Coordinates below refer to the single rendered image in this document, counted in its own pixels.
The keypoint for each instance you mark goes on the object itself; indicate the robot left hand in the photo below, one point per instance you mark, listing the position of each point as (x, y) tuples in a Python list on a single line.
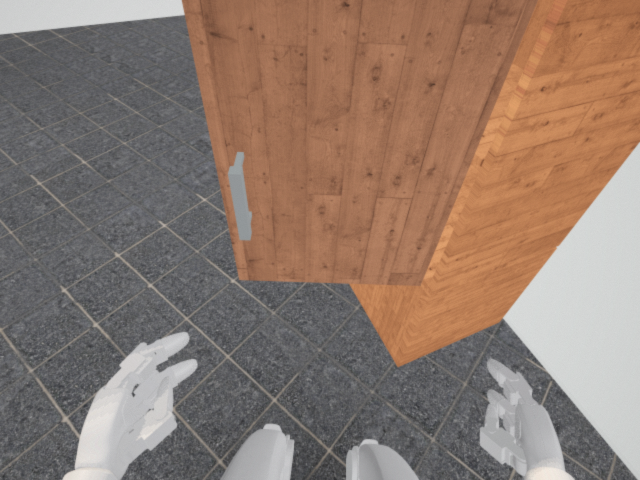
[(105, 441)]

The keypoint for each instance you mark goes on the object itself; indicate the robot right thigh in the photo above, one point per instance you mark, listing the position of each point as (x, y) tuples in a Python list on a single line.
[(377, 462)]

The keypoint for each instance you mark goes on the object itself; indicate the robot right hand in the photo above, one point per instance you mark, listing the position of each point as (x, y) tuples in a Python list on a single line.
[(527, 425)]

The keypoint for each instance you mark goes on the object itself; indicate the robot right shin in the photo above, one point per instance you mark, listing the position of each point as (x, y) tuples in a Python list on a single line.
[(368, 441)]

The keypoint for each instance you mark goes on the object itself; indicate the handle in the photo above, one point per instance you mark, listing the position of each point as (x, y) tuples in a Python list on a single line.
[(239, 197)]

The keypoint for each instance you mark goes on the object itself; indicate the cupboard door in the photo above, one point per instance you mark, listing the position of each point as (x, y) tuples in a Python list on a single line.
[(358, 120)]

